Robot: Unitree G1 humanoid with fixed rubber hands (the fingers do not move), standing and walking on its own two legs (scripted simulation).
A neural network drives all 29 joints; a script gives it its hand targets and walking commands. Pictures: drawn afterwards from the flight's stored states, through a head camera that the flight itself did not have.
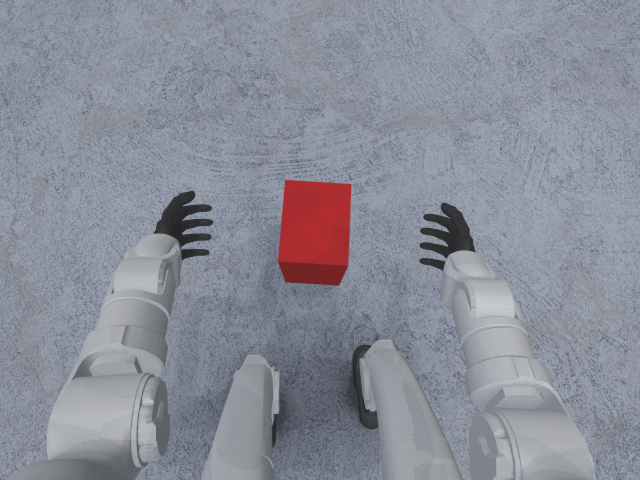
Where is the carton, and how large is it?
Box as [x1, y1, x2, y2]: [278, 180, 350, 284]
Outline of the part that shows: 285,180 278,262 285,281 339,284 346,269 348,257 350,184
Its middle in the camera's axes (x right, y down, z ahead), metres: -0.01 +0.00 +0.99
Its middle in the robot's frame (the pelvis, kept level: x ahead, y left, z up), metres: +0.51 -0.02 -0.55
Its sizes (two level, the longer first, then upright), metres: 0.190 0.151 0.274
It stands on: the floor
